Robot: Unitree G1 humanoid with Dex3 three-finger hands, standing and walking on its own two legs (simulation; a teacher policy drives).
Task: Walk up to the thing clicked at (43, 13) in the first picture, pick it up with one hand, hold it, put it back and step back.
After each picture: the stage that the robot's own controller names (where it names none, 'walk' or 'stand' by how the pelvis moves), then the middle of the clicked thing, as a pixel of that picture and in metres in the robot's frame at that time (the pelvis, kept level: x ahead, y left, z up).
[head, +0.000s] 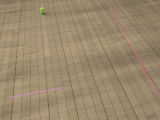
stand; (42, 12) +2.14 +0.69 -0.72
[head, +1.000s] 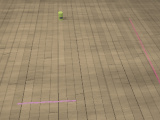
walk; (60, 16) +2.07 +0.31 -0.70
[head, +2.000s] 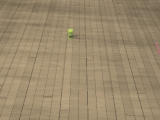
walk; (70, 34) +1.51 +0.16 -0.71
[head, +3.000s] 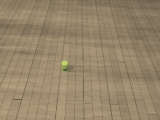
walk; (64, 66) +1.04 +0.19 -0.72
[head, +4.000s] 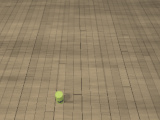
walk; (59, 97) +0.67 +0.21 -0.71
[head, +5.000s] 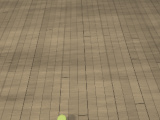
stand; out of the picture +0.43 +0.22 -0.69
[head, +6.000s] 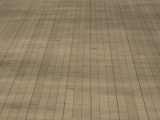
stand; out of the picture +0.40 +0.20 -0.72
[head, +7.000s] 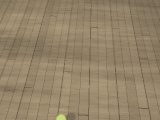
walk; out of the picture +0.33 +0.19 -0.69
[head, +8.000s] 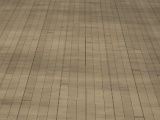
walk; out of the picture +0.37 +0.18 -0.71
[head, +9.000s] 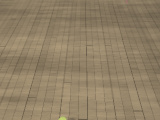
stand; out of the picture +0.49 +0.20 -0.71
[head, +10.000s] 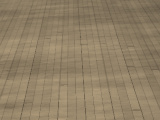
stand; out of the picture +0.43 +0.22 -0.72
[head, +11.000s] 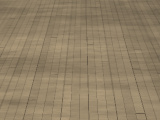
stand; out of the picture +0.44 +0.20 -0.73
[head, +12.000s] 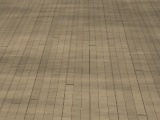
stand; out of the picture +0.44 +0.19 -0.73
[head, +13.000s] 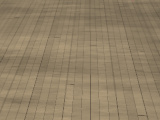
stand; out of the picture +0.44 +0.19 -0.73
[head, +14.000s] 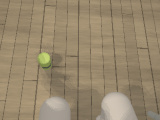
go down; (45, 61) +0.52 +0.19 -0.42
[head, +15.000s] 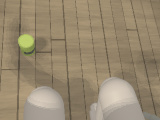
go down; (27, 45) +0.54 +0.20 -0.32
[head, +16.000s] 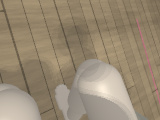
close in; out of the picture +0.53 +0.26 -0.25
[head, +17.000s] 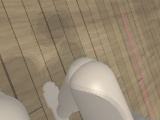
close; out of the picture +0.52 +0.28 -0.25
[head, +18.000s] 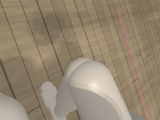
close; out of the picture +0.51 +0.26 -0.26
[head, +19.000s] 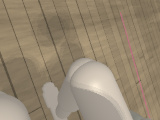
close; out of the picture +0.50 +0.26 -0.26
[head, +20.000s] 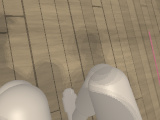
lift; out of the picture +0.48 +0.24 -0.26
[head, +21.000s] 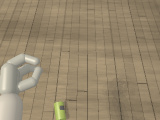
lift; (59, 111) +0.41 +0.17 -0.60
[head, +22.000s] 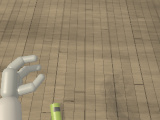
hold; (55, 112) +0.39 +0.19 -0.64
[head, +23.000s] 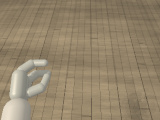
hold; out of the picture +0.36 +0.19 -0.70
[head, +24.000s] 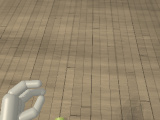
crouch; out of the picture +0.37 +0.20 -0.67
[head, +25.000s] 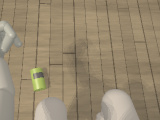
crouch; (38, 79) +0.44 +0.21 -0.43
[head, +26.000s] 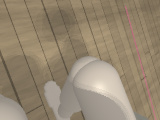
lower; out of the picture +0.42 +0.27 -0.27
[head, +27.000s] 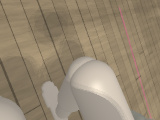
lower; out of the picture +0.42 +0.27 -0.28
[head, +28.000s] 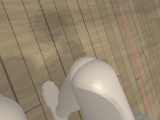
lower; out of the picture +0.43 +0.26 -0.28
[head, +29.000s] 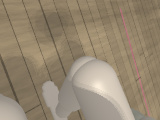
lower; out of the picture +0.43 +0.24 -0.28
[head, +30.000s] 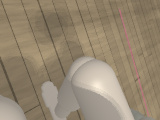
loosen; out of the picture +0.44 +0.23 -0.28
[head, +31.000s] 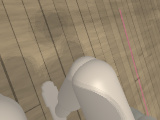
withdraw; out of the picture +0.45 +0.21 -0.28
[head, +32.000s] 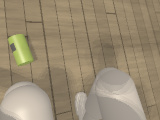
stand; (21, 50) +0.47 +0.15 -0.30
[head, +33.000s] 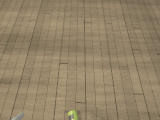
stand; (73, 119) +0.40 +0.07 -0.65
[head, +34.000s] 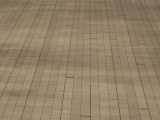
stand; out of the picture +0.40 +0.06 -0.69
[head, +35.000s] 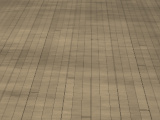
stand; out of the picture +0.40 +0.03 -0.69
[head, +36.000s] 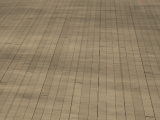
stand; out of the picture +0.42 +0.01 -0.74
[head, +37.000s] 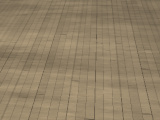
stand; out of the picture +0.40 +0.02 -0.75
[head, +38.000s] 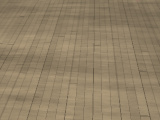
walk; out of the picture +0.39 +0.01 -0.75
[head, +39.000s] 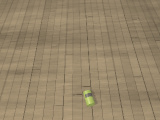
walk; (88, 98) +0.56 +0.02 -0.72
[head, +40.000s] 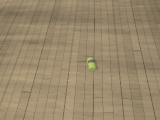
walk; (91, 64) +0.89 +0.00 -0.72
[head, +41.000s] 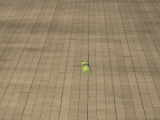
stand; (85, 67) +1.04 +0.04 -0.73
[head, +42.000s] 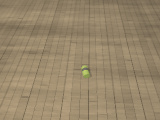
stand; (85, 71) +1.00 +0.02 -0.75
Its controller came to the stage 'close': yes
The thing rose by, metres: 0.01
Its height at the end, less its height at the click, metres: -0.02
